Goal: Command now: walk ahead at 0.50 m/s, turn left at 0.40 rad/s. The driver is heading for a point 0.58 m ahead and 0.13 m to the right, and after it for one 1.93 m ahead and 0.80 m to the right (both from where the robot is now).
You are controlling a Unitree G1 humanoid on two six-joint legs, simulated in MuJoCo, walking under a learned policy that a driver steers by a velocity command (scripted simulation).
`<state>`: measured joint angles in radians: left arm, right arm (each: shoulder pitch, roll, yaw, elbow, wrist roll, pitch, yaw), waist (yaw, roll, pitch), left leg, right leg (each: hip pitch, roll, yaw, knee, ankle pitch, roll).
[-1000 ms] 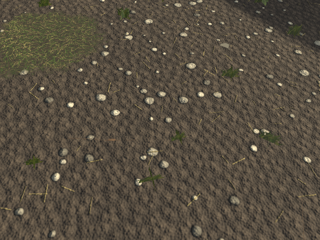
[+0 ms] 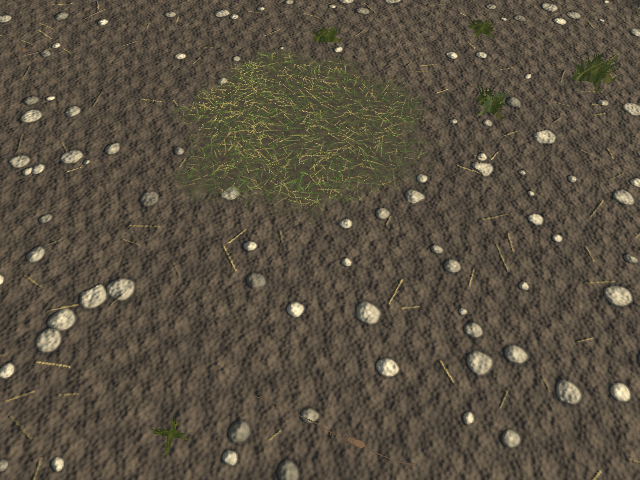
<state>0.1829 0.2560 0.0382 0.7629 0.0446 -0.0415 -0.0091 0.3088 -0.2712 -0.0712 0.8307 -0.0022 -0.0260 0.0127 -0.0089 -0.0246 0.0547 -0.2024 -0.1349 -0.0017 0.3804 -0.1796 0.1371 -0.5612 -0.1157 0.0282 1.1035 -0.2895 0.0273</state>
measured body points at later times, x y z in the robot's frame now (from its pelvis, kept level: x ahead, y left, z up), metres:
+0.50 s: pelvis +0.29 -0.07 -0.01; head +0.31 -0.08 +0.44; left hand +0.40 +0.19 -0.13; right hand +0.34 -0.34 -0.14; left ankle +0.21 +0.06 -0.64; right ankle +0.33 -0.12 -0.74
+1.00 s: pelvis +0.57 -0.08 -0.01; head +0.60 -0.08 +0.44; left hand +0.71 +0.17 -0.14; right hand +0.62 -0.38 -0.10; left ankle +0.66 -0.02 -0.74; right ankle +0.41 -0.13 -0.66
